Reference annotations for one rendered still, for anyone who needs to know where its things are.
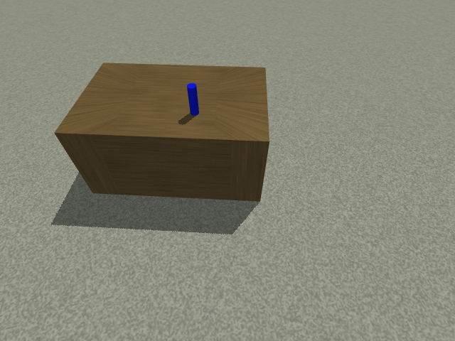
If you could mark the can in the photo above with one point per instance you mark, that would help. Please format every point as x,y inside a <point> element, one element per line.
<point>193,99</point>

